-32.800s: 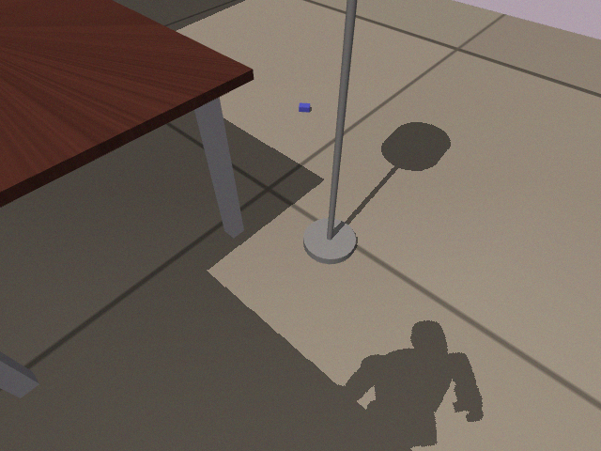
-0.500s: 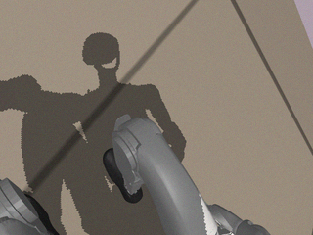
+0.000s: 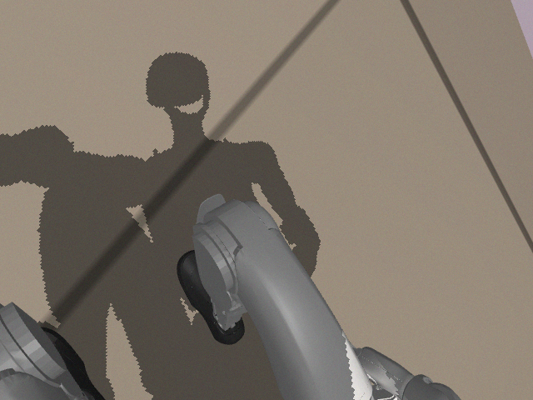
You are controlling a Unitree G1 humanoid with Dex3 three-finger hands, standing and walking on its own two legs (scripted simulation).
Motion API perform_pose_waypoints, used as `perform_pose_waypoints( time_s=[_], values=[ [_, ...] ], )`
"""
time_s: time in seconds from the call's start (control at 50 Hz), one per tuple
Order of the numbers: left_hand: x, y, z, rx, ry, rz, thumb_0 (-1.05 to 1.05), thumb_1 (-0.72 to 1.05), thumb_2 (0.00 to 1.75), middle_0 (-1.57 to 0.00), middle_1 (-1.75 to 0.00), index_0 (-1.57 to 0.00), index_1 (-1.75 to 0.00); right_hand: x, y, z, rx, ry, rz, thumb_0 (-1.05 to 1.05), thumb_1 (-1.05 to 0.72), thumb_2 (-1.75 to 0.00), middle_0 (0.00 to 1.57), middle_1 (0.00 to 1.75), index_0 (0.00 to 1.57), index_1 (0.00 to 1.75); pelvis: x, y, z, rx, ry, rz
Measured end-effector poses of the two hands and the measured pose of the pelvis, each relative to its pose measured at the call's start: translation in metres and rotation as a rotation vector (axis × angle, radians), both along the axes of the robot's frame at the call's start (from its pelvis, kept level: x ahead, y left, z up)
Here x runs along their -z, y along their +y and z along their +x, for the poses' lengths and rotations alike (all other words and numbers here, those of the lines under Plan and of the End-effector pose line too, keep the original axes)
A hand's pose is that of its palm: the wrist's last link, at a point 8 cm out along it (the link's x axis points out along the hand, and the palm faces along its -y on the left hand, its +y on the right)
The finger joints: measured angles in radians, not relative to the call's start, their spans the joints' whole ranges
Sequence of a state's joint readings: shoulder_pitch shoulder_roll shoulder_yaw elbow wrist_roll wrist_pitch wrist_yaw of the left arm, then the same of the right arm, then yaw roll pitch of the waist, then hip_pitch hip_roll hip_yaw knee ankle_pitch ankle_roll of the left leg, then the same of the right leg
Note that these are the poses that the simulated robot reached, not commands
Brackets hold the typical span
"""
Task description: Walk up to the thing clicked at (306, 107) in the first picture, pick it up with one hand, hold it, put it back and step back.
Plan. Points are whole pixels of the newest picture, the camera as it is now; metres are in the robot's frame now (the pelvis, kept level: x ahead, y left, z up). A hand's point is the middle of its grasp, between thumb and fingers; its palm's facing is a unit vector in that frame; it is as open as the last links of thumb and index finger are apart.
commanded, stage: settle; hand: left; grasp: from above
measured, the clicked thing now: out of the picture +0.42 +0.39 -0.32
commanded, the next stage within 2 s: lift in 0.60 s
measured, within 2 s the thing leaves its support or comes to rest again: neither
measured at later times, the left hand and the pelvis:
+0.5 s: hand out of the picture +0.41 +0.40 -0.19, palm faces -0.08 -0.42 -0.90, open 8.7 cm; pelvis +0.00 +0.00 +0.01, yaw +3 degrees
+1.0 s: hand out of the picture +0.40 +0.40 -0.13, palm faces -0.05 -0.41 -0.91, open 5.8 cm; pelvis +0.01 -0.01 +0.02, yaw +7 degrees
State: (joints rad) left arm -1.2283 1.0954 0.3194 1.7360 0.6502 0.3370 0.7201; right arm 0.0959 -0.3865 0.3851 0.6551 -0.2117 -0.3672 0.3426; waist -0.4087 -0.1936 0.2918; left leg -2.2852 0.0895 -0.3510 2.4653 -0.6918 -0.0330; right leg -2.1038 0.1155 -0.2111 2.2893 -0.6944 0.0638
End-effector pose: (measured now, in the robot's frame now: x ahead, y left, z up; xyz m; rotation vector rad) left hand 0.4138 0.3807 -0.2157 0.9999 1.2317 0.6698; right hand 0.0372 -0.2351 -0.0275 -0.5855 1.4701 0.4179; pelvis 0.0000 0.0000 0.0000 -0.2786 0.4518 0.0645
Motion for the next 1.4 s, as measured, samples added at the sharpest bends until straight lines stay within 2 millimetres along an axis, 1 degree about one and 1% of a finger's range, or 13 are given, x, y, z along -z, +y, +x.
perform_pose_waypoints(
  time_s=[0.08, 0.14, 0.26, 0.36, 0.58, 0.78, 0.86, 0.94, 1.04, 1.2, 1.3, 1.36, 1.4],
  values=[
    [-0.004, 0.002, 0.001, -0.01, -0.011, -0.007, 0.02, 0.27, 0.22, -0.93, -0.34, -0.79, -0.28, -0.001, 0.0, 0.0, 0.01, -0.001, -0.003, 0.0, -0.92, -0.9, 0.2, 0.3, 0.19, 0.3, -0.001, 0.0, 0.0, -0.003, 0.005, 0.0],
    [-0.012, 0.006, 0.002, -0.015, -0.025, -0.002, 0.03, 0.29, 0.21, -0.96, -0.35, -0.79, -0.26, -0.001, 0.0, 0.0, 0.024, -0.005, -0.006, 0.0, -0.92, -0.9, 0.2, 0.3, 0.19, 0.3, -0.002, 0.0, 0.0, -0.004, 0.012, 0.001],
    [-0.036, 0.019, 0.006, -0.011, -0.044, 0.019, 0.04, 0.32, 0.18, -0.97, -0.37, -0.78, -0.25, 0.001, -0.001, 0.0, 0.07, -0.025, -0.004, 0.0, -0.91, -0.9, 0.2, 0.3, 0.19, 0.3, -0.004, 0.0, 0.002, -0.009, 0.041, 0.006],
    [-0.058, 0.025, 0.003, 0.02, -0.033, 0.036, 0.04, 0.34, 0.16, -0.98, -0.39, -0.78, -0.25, 0.006, -0.003, 0.0, 0.112, -0.048, 0.003, 0.0, -0.91, -0.89, 0.2, 0.3, 0.19, 0.3, -0.006, 0.0, 0.003, -0.014, 0.06, 0.017],
    [-0.088, 0.02, -0.006, 0.022, -0.011, 0.023, 0.05, 0.36, 0.17, -1.01, -0.43, -0.77, -0.25, 0.023, -0.014, 0.002, 0.152, -0.087, 0.019, 0.0, -0.9, -0.89, 0.2, 0.3, 0.19, 0.3, -0.005, -0.006, 0.002, -0.03, 0.079, 0.059],
    [-0.108, 0.017, 0.001, 0.02, -0.025, 0.029, 0.06, 0.36, 0.2, -1.03, -0.46, -0.77, -0.26, 0.035, -0.027, 0.006, 0.163, -0.088, 0.026, 0.0, -0.9, -0.89, 0.2, 0.3, 0.19, 0.3, -0.004, -0.01, 0.004, -0.035, 0.103, 0.094],
    [-0.118, 0.017, 0.001, 0.014, -0.044, 0.028, 0.04, 0.46, 0.26, -1.02, -0.5, -0.85, -0.33, 0.039, -0.029, 0.011, 0.175, -0.096, 0.035, 0.0, -0.9, -0.89, 0.2, 0.3, 0.19, 0.3, -0.005, -0.011, 0.005, -0.037, 0.116, 0.102],
    [-0.132, 0.018, -0.005, 0.005, -0.045, 0.026, 0.02, 0.54, 0.28, -0.97, -0.53, -0.92, -0.39, 0.043, -0.029, 0.02, 0.195, -0.114, 0.046, 0.0, -0.91, -0.9, 0.2, 0.3, 0.19, 0.3, -0.01, -0.012, 0.006, -0.043, 0.132, 0.11],
    [-0.157, 0.02, -0.017, 0.005, -0.049, 0.033, 0.01, 0.59, 0.27, -0.91, -0.55, -0.96, -0.43, 0.044, -0.029, 0.034, 0.214, -0.146, 0.063, 0.0, -0.91, -0.9, 0.2, 0.3, 0.19, 0.3, -0.02, -0.013, 0.007, -0.053, 0.145, 0.124],
    [-0.211, 0.017, -0.041, 0.011, -0.062, 0.043, 0.0, 0.62, 0.22, -0.88, -0.57, -0.98, -0.45, 0.036, -0.03, 0.058, 0.244, -0.223, 0.083, 0.0, -0.91, -0.9, 0.2, 0.3, 0.19, 0.3, -0.043, -0.016, 0.004, -0.072, 0.154, 0.148],
    [-0.248, 0.01, -0.056, 0.024, -0.059, 0.046, 0.0, 0.63, 0.18, -0.87, -0.57, -0.99, -0.44, 0.019, -0.03, 0.073, 0.259, -0.288, 0.091, 0.0, -0.91, -0.9, 0.2, 0.3, 0.19, 0.3, -0.066, -0.018, 0.001, -0.083, 0.148, 0.16],
    [-0.27, 0.005, -0.065, 0.038, -0.053, 0.043, 0.0, 0.62, 0.17, -0.85, -0.57, -0.98, -0.44, 0.004, -0.029, 0.081, 0.265, -0.323, 0.094, 0.0, -0.91, -0.9, 0.2, 0.3, 0.19, 0.3, -0.083, -0.019, -0.001, -0.091, 0.142, 0.165],
    [-0.284, 0.001, -0.071, 0.047, -0.04, 0.038, 0.0, 0.59, 0.18, -0.82, -0.58, -0.95, -0.46, -0.008, -0.028, 0.086, 0.265, -0.343, 0.093, 0.0, -0.91, -0.9, 0.2, 0.3, 0.19, 0.3, -0.096, -0.02, -0.001, -0.095, 0.137, 0.169]
  ],
)
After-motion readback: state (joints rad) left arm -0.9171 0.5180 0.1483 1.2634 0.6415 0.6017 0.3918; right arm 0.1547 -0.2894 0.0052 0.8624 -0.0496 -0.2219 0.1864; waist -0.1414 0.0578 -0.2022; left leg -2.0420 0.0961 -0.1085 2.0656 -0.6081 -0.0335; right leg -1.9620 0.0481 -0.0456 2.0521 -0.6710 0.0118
